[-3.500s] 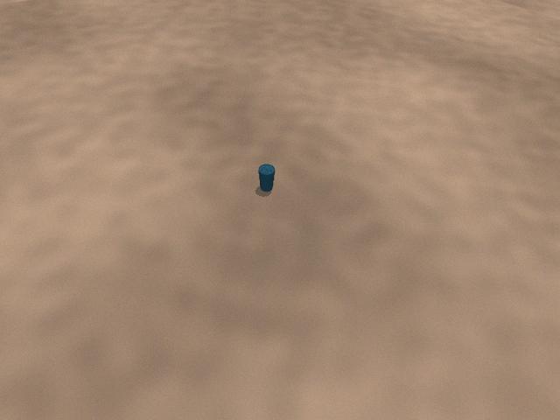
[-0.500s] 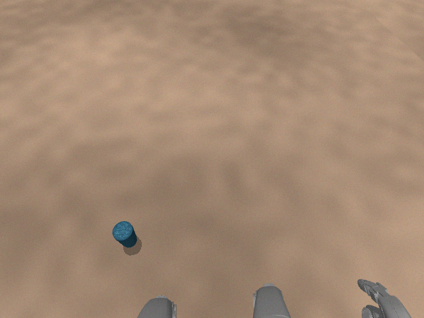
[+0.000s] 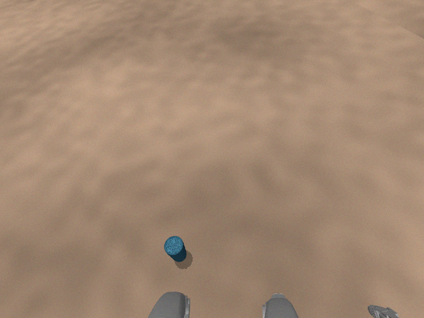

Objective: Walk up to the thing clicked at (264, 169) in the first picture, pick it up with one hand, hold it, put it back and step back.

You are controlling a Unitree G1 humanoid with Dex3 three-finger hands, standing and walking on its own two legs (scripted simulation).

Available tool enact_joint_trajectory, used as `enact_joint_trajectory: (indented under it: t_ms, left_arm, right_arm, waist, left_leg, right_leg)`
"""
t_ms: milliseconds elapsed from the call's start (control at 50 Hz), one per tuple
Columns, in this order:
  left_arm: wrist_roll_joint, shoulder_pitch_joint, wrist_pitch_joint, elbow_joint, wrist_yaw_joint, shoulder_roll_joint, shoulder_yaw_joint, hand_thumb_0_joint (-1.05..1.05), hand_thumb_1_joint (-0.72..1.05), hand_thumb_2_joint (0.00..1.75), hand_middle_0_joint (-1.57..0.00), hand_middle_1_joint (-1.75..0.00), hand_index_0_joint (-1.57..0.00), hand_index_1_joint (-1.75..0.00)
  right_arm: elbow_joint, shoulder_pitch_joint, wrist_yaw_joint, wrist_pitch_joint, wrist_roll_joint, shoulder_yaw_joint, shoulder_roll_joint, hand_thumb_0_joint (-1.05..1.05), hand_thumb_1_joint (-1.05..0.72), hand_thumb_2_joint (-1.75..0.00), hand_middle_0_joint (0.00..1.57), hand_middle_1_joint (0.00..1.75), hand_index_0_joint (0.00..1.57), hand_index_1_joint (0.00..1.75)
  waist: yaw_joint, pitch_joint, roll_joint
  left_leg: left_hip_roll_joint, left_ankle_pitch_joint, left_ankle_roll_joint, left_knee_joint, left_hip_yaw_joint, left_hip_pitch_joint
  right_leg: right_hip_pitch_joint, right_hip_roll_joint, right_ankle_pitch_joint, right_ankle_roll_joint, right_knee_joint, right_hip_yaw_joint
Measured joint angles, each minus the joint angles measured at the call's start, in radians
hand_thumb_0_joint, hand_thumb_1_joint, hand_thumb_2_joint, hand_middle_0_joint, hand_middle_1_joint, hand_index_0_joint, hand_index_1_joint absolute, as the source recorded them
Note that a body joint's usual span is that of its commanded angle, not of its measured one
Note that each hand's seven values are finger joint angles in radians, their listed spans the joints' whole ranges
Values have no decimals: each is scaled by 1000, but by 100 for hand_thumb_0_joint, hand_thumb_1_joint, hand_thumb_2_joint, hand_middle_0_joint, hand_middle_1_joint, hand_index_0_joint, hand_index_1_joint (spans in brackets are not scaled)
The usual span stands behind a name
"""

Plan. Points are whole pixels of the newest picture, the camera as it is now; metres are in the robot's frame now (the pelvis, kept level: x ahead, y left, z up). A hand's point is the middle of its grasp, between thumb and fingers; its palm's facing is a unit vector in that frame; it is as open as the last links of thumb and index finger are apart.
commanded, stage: walk up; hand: left
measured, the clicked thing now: (176, 250) +0.48 +0.24 -0.66
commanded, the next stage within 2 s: none
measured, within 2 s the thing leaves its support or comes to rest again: neither
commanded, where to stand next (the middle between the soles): +0.05 +0.14 m, yaw -16 degrees
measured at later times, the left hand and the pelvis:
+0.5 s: hand out of the picture +0.07 +0.49 -0.13, palm faces -0.27 -0.89 -0.35, open 7.4 cm; pelvis -0.04 +0.24 +0.04, yaw -13 degrees
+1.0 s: hand out of the picture +0.15 +0.49 -0.14, palm faces -0.32 -0.88 -0.35, open 7.4 cm; pelvis -0.07 +0.26 +0.00, yaw -19 degrees
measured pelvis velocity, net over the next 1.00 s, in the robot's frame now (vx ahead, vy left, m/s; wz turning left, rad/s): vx -0.07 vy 0.26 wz -0.34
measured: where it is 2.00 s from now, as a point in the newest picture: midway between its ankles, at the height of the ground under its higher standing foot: outside the picture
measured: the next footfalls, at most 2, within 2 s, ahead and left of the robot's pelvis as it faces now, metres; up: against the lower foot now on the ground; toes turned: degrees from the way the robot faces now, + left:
left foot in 0.12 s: +0.00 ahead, +0.27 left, +0.00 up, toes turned -3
right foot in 0.72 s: -0.02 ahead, +0.16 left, +0.00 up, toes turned -19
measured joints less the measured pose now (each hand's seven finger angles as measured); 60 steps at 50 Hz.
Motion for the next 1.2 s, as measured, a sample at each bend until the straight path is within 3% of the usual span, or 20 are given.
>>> enact_joint_trajectory:
  t_ms: [140,200,240,340,460,560,640,680,720,740,780,820,840,880,920,1000,1080,1120,1160,1200]
  left_arm:
    - [15,-9,13,15,-4,75,26,0,89,90,-21,-31,-21,-30]
    - [5,-41,43,69,14,96,48,0,89,90,-21,-31,-21,-30]
    - [2,-49,59,120,27,75,46,0,90,90,-21,-30,-20,-30]
    - [-36,-60,61,167,-7,84,34,1,90,90,-20,-30,-20,-30]
    - [-22,-65,69,163,-81,41,9,0,90,90,-20,-30,-20,-30]
    - [-15,-65,96,172,-121,9,-3,0,90,90,-20,-30,-20,-30]
    - [-16,-72,109,172,-139,-25,-10,0,90,90,-20,-30,-20,-30]
    - [-12,-77,110,160,-143,-31,-10,0,90,90,-21,-30,-20,-30]
    - [-11,-76,100,128,-147,-15,0,0,90,90,-21,-30,-20,-30]
    - [-8,-85,104,125,-140,-17,14,0,90,90,-21,-30,-20,-30]
    - [7,-108,147,132,-131,-13,34,0,90,90,-21,-30,-20,-30]
    - [30,-124,180,145,-130,28,46,0,90,90,-20,-30,-20,-30]
    - [40,-133,189,145,-130,44,50,0,90,90,-20,-30,-20,-30]
    - [44,-179,193,130,-133,71,64,1,90,90,-20,-30,-20,-30]
    - [43,-198,177,95,-147,82,76,1,90,90,-20,-30,-20,-30]
    - [32,-202,156,64,-193,65,83,0,91,90,-20,-30,-19,-30]
    - [22,-177,159,42,-211,71,100,0,90,90,-20,-30,-20,-30]
    - [22,-163,144,41,-201,57,108,0,90,90,-20,-30,-20,-30]
    - [30,-139,125,32,-188,39,97,0,90,90,-20,-30,-20,-30]
    - [28,-98,123,31,-177,27,87,0,90,90,-20,-30,-20,-30]
  right_arm:
    - [9,-24,1,0,19,-35,-58,0,-91,-90,20,30,20,30]
    - [38,-8,-7,-24,14,-23,-20,0,-91,-90,20,29,20,30]
    - [70,21,-13,-30,18,-1,3,0,-91,-90,20,29,20,30]
    - [157,76,-43,-68,28,48,130,0,-91,-90,21,30,20,30]
    - [237,152,-85,-151,54,59,140,1,-90,-90,21,30,20,30]
    - [269,175,-112,-169,62,38,126,1,-90,-90,21,30,20,30]
    - [268,155,-116,-154,52,19,107,1,-90,-90,21,30,20,30]
    - [264,126,-117,-139,46,12,106,1,-90,-90,21,30,20,30]
    - [248,95,-124,-127,55,11,111,1,-90,-90,21,30,20,30]
    - [241,75,-127,-127,62,15,103,1,-90,-90,21,30,20,30]
    - [219,53,-128,-137,79,22,99,1,-90,-90,21,30,20,30]
    - [183,74,-123,-167,83,34,124,0,-90,-90,21,30,20,30]
    - [161,104,-123,-191,77,42,123,0,-90,-90,21,30,20,30]
    - [175,131,-136,-214,53,51,133,0,-90,-90,21,30,20,30]
    - [221,142,-148,-195,40,67,142,0,-90,-90,21,30,21,30]
    - [281,159,-166,-165,16,51,125,0,-90,-90,21,30,21,30]
    - [287,163,-168,-184,7,36,89,1,-90,-90,22,30,21,30]
    - [287,144,-169,-185,8,30,48,1,-90,-90,22,30,21,30]
    - [291,119,-183,-175,24,26,20,1,-90,-90,21,30,21,30]
    - [293,85,-196,-170,42,29,20,1,-90,-90,21,30,21,30]
  waist:
    - [21,-14,-16]
    - [42,28,-89]
    - [7,12,-49]
    - [-38,-15,-145]
    - [-38,-29,-194]
    - [-36,-32,-222]
    - [-28,-30,-189]
    - [-12,-20,-179]
    - [18,-6,-194]
    - [37,7,-178]
    - [43,18,-146]
    - [29,-11,-191]
    - [14,-39,-201]
    - [-13,-28,-254]
    - [0,-8,-301]
    - [-7,-6,-258]
    - [6,-20,-235]
    - [13,-4,-182]
    - [22,13,-147]
    - [44,6,-167]
  left_leg:
    - [-12,-228,-20,-283,65,158]
    - [-62,-221,-18,-251,166,180]
    - [-35,-206,9,-255,153,177]
    - [-71,-67,19,-499,209,245]
    - [-98,55,28,-747,273,351]
    - [-116,110,-61,-897,330,468]
    - [-122,161,-106,-1000,366,540]
    - [-128,179,-141,-981,390,534]
    - [-133,154,-204,-747,395,425]
    - [-120,76,-182,-565,350,349]
    - [-87,-122,-65,-312,210,250]
    - [-43,-206,37,-367,109,270]
    - [-3,-199,41,-509,49,304]
    - [-10,-84,-59,-480,43,265]
    - [-21,-73,-96,-453,67,273]
    - [30,-70,-94,-474,36,280]
    - [67,-48,-91,-533,22,267]
    - [108,-47,-53,-493,-14,238]
    - [67,-92,-11,-328,-89,170]
    - [-6,-161,12,-197,-46,109]
  right_leg:
    - [-133,-49,42,43,30,159]
    - [-157,-29,-119,3,131,275]
    - [-169,49,-187,-9,298,193]
    - [-144,145,-75,-14,464,92]
    - [-10,170,42,2,364,75]
    - [103,160,27,11,230,107]
    - [222,147,-24,7,-27,32]
    - [299,130,-52,-21,-206,-28]
    - [384,101,8,-107,-392,-77]
    - [374,109,60,-104,-381,-71]
    - [315,130,16,-72,-252,-81]
    - [227,108,-68,-50,-95,-79]
    - [163,110,-121,-50,-6,-73]
    - [64,124,-163,-50,182,21]
    - [5,120,-162,-31,295,56]
    - [-23,72,-182,11,376,-7]
    - [74,12,-199,2,169,-5]
    - [125,35,-200,27,73,-41]
    - [128,57,-209,21,92,-75]
    - [132,52,-205,3,77,-66]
